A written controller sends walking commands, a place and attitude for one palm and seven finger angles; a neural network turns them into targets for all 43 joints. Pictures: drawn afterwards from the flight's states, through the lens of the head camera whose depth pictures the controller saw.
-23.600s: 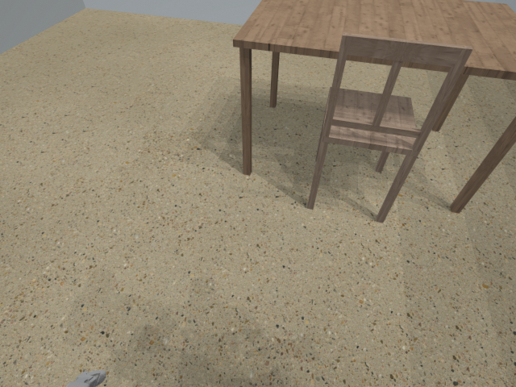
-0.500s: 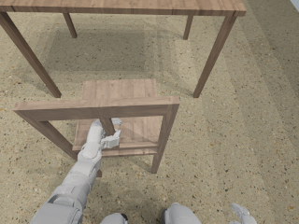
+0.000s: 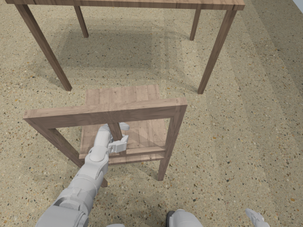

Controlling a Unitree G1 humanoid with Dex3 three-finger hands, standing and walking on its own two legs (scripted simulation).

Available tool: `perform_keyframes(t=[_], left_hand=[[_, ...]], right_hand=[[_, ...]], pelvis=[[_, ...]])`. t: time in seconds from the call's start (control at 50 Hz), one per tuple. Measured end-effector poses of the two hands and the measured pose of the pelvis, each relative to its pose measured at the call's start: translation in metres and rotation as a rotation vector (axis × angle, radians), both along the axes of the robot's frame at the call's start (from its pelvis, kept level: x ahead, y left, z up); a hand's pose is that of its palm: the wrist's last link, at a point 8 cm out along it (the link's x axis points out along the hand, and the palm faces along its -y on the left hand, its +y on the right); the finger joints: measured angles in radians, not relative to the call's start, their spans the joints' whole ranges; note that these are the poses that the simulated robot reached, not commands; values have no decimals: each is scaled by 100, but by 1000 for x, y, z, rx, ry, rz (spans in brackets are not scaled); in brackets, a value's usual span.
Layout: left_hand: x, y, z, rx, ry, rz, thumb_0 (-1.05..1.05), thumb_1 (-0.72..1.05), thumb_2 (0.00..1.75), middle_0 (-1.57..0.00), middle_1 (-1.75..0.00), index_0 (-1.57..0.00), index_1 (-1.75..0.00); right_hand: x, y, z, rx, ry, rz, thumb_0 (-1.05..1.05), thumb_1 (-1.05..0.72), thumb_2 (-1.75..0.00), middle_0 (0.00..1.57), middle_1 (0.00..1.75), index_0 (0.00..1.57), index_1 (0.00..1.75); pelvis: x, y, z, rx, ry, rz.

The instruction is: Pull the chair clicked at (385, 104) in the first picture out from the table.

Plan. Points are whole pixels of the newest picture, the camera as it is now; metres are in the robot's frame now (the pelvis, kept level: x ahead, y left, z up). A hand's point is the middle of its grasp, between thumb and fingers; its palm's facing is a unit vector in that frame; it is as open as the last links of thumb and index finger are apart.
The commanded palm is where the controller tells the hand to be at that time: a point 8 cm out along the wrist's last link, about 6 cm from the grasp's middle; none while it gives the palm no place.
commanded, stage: stop walking, hand still on the chair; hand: left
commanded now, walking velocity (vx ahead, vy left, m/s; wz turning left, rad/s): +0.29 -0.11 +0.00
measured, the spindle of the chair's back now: (118, 138) +0.37 +0.11 -0.09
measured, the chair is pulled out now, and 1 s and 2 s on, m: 0.58 0.65 0.65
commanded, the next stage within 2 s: open the thumb and straighten the fingers in 0.76 s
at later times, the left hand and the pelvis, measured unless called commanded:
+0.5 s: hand (118, 166) +0.27 +0.10 -0.06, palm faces -0.10 -0.98 -0.14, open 5.7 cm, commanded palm +0.26 +0.15 -0.05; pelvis +0.01 +0.01 +0.01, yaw -2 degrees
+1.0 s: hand (117, 165) +0.28 +0.10 -0.06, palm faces -0.07 -0.99 -0.09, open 6.1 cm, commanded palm +0.26 +0.16 -0.04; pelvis +0.01 +0.00 +0.00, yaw +0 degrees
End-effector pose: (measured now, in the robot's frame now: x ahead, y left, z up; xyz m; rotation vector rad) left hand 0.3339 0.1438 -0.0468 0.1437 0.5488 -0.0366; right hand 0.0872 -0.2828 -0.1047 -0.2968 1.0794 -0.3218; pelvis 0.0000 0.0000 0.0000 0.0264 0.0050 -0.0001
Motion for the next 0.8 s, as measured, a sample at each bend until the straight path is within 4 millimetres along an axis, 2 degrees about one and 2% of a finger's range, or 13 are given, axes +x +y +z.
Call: perform_keyframes(t=[0.16,0.28,0.6,0.8], left_hand=[[-48,4,2,4,25,23,8,64,75,-25,-119,-49,-145],[-68,5,2,9,34,20,8,63,77,-27,-118,-49,-145],[-71,8,1,18,13,-32,7,62,76,-27,-121,-49,-145],[-72,7,1,15,19,-15,7,62,77,-26,-121,-49,-145]], right_hand=[[-17,39,-15,166,-7,25,1,-91,-90,20,30,20,30],[-16,50,-16,180,-35,16,1,-91,-90,20,30,21,30],[28,41,6,107,-148,27,1,-91,-90,20,30,20,30],[33,43,7,118,-146,32,1,-91,-90,20,30,20,30]], pelvis=[[-7,-6,3,-32,-38,-5],[2,-2,6,-26,-34,-20],[10,8,8,-16,-29,-34],[11,4,8,-18,-26,-32]])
